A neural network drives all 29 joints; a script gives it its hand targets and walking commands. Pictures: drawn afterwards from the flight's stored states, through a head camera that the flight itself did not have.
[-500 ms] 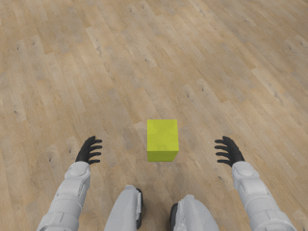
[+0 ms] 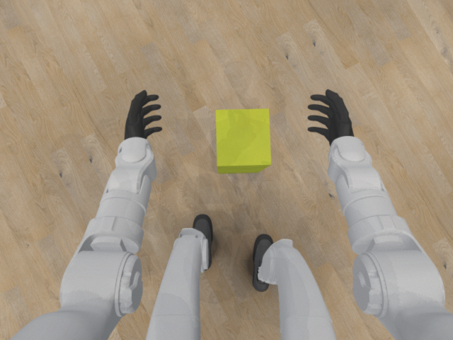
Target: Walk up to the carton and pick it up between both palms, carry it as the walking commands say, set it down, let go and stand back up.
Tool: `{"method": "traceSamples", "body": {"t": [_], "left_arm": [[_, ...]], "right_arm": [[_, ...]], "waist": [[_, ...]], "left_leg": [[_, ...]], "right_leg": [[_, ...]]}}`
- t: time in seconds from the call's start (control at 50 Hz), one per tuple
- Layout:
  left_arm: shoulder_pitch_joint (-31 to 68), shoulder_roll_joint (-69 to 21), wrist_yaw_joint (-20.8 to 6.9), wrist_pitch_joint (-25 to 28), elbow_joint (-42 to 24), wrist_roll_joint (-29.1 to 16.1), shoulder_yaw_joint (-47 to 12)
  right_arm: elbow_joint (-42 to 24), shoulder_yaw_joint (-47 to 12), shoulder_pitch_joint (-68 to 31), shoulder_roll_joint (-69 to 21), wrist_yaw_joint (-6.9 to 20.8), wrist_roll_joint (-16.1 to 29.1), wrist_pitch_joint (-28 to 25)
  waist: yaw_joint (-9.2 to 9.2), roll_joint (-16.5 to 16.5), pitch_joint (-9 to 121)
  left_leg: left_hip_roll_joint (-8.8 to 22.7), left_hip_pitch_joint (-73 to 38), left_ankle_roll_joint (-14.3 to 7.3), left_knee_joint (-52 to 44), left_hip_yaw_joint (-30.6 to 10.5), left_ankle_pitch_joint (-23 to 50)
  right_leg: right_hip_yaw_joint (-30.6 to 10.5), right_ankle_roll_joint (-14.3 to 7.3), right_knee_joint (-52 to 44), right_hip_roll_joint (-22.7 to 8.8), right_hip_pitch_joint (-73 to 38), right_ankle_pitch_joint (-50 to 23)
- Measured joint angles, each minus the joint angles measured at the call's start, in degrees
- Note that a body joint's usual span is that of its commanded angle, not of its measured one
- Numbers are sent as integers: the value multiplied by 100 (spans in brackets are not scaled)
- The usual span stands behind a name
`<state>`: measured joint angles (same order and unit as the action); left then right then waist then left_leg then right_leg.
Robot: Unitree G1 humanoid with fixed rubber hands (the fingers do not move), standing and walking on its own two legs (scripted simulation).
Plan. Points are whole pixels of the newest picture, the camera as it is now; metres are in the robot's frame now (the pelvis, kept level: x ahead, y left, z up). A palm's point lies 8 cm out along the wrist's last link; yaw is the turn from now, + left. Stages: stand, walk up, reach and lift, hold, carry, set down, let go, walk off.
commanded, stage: reach and lift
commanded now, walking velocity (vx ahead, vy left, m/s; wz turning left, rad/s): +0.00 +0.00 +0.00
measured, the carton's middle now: (239, 146) +0.48 -0.02 -0.55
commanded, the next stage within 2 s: none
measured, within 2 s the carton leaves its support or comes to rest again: neither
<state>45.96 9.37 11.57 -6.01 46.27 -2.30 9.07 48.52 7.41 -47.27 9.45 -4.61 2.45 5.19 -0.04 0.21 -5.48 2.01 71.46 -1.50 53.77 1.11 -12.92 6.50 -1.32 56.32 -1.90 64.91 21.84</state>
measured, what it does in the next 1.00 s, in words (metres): lowers itself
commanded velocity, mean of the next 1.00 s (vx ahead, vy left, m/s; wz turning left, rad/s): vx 0.00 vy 0.00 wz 0.00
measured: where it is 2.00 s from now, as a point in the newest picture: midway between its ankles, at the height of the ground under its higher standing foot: (231, 262)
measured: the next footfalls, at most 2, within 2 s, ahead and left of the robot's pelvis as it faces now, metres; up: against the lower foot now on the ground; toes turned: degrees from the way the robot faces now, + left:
none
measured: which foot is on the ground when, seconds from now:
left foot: down 0.00-1.00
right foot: down 0.00-1.00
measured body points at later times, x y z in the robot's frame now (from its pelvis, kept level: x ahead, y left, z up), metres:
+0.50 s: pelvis +0.00 +0.00 -0.02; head +0.33 +0.01 +0.28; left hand +0.51 +0.17 -0.17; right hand +0.51 -0.16 -0.16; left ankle +0.10 +0.10 -0.66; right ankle +0.03 -0.12 -0.66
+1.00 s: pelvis -0.03 +0.00 -0.15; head +0.33 -0.01 +0.13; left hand +0.50 +0.16 -0.32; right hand +0.51 -0.16 -0.30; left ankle +0.10 +0.11 -0.66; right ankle +0.03 -0.12 -0.66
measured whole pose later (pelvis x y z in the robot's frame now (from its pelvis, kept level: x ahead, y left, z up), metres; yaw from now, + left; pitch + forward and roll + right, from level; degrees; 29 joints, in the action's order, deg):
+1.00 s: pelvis -0.03 +0.00 -0.15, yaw -3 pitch +50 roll -2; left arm 68.6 8.2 9.6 -2.6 52.7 4.5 23.3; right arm 52.0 12.3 -70.8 8.6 -8.1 0.8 4.3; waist -0.3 0.8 -0.9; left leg 2.4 114.9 -1.5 85.8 1.0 -20.8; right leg 3.3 -1.3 90.5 -1.7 109.4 30.8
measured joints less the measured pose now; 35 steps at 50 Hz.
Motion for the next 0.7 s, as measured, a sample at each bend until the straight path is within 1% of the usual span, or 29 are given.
{"method": "traceSamples", "body": {"t": [0.1, 0.18, 0.24, 0.34, 0.42, 0.54, 0.62, 0.7], "left_arm": [[466, -4, 12, 110, 2, -1, 209], [938, -2, -62, 105, 57, 30, 372], [1333, -2, -106, 117, 260, 236, 608], [1719, -25, -231, 120, 369, 399, 825], [1831, -38, -271, 160, 380, 584, 1009], [1757, -107, -333, 334, 379, 651, 1147], [1756, -112, -332, 419, 379, 661, 1228], [1908, -113, -341, 421, 520, 663, 1357]], "right_arm": [[11, 34, -425, 46, -12, 37, -61], [29, 137, -867, 56, -14, 50, -60], [141, 231, -1239, 73, -29, 50, -59], [226, 388, -1686, 73, -5, -42, -61], [237, 520, -1786, 70, 12, -179, -65], [310, 659, -1789, -39, 60, -279, -205], [311, 662, -1798, -95, 41, -319, -272], [345, 662, -1886, -101, -53, -328, -272]], "waist": [[0, 31, 33], [0, 58, 53], [0, 63, 81], [0, 65, 125], [0, 65, 178], [0, 65, 391], [0, 65, 562], [1, 65, 572]], "left_leg": [[1, 378, -2, 0, -5, 55], [2, 638, -2, 0, -6, 107], [4, 826, -2, 0, -6, 146], [9, 1126, -2, 0, -6, 189], [10, 1330, -2, 0, -6, 206], [9, 1764, 0, 56, -7, 234], [10, 2203, 11, 380, -6, 141], [20, 2651, 13, 920, -6, -41]], "right_leg": [[-11, 0, 32, 7, 400, -45], [-15, 0, 69, 7, 680, -79], [-18, 0, 96, 8, 883, -106], [-22, 0, 119, 13, 1197, -141], [-27, 0, 124, 15, 1406, -156], [-54, 0, 206, 22, 1861, -174], [-105, 0, 563, 22, 2327, -75], [-150, 0, 1113, 22, 2781, 109]]}}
